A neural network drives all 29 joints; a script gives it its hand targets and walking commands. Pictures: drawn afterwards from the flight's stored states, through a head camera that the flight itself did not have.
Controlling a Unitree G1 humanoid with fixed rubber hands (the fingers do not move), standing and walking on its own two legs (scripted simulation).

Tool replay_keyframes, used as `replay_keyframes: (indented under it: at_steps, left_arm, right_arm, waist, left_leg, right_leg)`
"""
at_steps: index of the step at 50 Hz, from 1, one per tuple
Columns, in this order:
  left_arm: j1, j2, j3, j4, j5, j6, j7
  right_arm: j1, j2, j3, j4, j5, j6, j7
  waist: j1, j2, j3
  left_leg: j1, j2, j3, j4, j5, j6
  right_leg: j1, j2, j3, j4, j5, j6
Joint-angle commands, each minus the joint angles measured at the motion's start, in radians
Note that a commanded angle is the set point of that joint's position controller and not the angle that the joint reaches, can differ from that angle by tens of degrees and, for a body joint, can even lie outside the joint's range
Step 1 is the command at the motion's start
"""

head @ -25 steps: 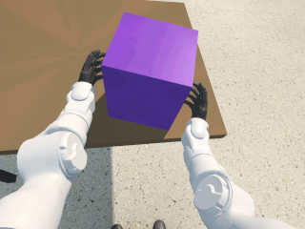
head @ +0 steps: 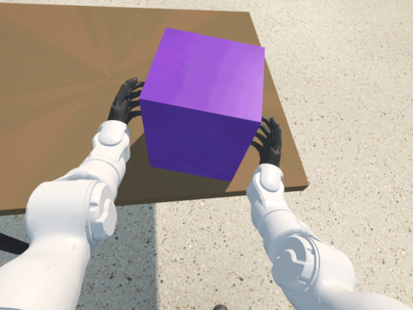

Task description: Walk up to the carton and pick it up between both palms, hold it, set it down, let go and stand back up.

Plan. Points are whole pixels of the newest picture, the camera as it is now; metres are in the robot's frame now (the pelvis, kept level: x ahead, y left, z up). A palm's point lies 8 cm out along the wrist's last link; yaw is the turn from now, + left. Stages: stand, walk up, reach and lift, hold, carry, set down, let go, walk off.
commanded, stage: reach and lift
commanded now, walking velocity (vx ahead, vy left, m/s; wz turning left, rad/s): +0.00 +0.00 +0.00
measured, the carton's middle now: (202, 112) +0.54 -0.03 -0.01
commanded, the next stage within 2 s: none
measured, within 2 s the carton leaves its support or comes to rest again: leaves its support in 0.34 s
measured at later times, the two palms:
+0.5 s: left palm (130, 114) +0.46 +0.12 +0.09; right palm (277, 169) +0.36 -0.15 +0.03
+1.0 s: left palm (96, 93) +0.42 +0.14 +0.18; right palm (296, 141) +0.36 -0.14 +0.14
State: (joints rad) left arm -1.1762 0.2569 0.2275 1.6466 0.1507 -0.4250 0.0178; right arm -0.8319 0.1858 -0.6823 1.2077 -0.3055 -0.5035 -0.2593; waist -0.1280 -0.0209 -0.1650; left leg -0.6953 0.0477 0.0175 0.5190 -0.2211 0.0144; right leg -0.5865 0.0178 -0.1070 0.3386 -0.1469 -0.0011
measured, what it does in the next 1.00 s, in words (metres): stands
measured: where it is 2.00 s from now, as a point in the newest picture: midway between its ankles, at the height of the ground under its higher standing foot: outside the picture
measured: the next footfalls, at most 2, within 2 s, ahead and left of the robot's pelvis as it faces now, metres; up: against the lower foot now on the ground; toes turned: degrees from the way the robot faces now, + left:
none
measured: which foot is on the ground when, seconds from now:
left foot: down 0.00-1.00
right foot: down 0.00-1.00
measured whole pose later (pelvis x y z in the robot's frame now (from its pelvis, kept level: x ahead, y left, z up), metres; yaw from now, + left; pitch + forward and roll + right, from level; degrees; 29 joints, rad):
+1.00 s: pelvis -0.02 +0.01 +0.01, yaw +1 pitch +3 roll -3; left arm -1.09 0.13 0.28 1.29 0.15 0.00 0.03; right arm -0.84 0.11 -0.58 0.97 -0.18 0.13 -0.24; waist -0.08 -0.05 -0.11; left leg -0.30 0.02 0.02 0.47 -0.22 0.04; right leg -0.20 0.00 -0.05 0.30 -0.14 0.02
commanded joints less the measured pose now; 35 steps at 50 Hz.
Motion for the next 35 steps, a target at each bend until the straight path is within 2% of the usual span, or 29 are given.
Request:
replay_keyframes:
  at_steps: [1,6,13,18,26,29,32,35]
  left_arm:
    - [-0.478,-0.694,-0.155,-0.035,0.087,-0.025,-0.195]
    - [-0.499,-0.714,-0.203,-0.085,0.038,-0.025,-0.186]
    - [-0.537,-0.752,-0.260,-0.169,-0.034,-0.020,-0.175]
    - [-0.541,-0.781,-0.277,-0.213,-0.075,0.001,-0.171]
    - [-0.489,-0.846,-0.295,-0.260,-0.119,0.081,-0.168]
    - [-0.459,-0.849,-0.274,-0.221,-0.121,0.141,-0.180]
    - [-0.451,-0.844,-0.226,-0.172,-0.105,0.207,-0.198]
    - [-0.449,-0.859,-0.189,-0.172,-0.082,0.267,-0.206]
  right_arm:
    - [-0.627,0.481,0.364,0.027,-0.091,-0.009,0.159]
    - [-0.639,0.501,0.418,0.017,-0.034,0.021,0.154]
    - [-0.690,0.563,0.528,-0.083,0.047,0.087,0.146]
    - [-0.768,0.607,0.621,-0.218,0.107,0.145,0.140]
    - [-0.932,0.632,0.769,-0.527,0.204,0.261,0.136]
    - [-0.991,0.602,0.771,-0.596,0.219,0.324,0.131]
    - [-1.032,0.553,0.711,-0.607,0.218,0.387,0.126]
    - [-1.029,0.500,0.621,-0.585,0.204,0.436,0.129]
  waist:
    - [-0.024,0.236,-0.716]
    - [-0.034,0.227,-0.744]
    - [-0.036,0.203,-0.806]
    - [-0.010,0.177,-0.833]
    - [0.044,0.117,-0.821]
    - [0.045,0.079,-0.738]
    - [0.033,0.056,-0.626]
    - [0.008,0.078,-0.558]
  left_leg:
    - [0.497,-0.008,0.000,0.071,0.620,-0.127]
    - [0.499,-0.014,-0.011,0.088,0.604,-0.116]
    - [0.434,-0.031,-0.028,0.098,0.518,-0.085]
    - [0.387,-0.043,-0.039,0.106,0.472,-0.058]
    - [0.406,-0.049,-0.060,0.097,0.448,-0.027]
    - [0.431,-0.046,-0.064,0.074,0.401,-0.019]
    - [0.477,-0.039,-0.063,0.038,0.345,-0.021]
    - [0.567,-0.023,-0.064,0.011,0.366,-0.050]
  right_leg:
    - [0.282,0.020,0.009,0.097,0.605,-0.041]
    - [0.287,0.027,0.020,0.114,0.610,-0.037]
    - [0.353,0.021,0.051,0.166,0.653,-0.018]
    - [0.416,0.015,0.078,0.198,0.674,-0.004]
    - [0.475,0.019,0.103,0.192,0.639,0.009]
    - [0.478,0.020,0.106,0.161,0.561,0.010]
    - [0.458,0.023,0.101,0.110,0.439,0.002]
    - [0.420,0.034,0.085,0.057,0.337,-0.017]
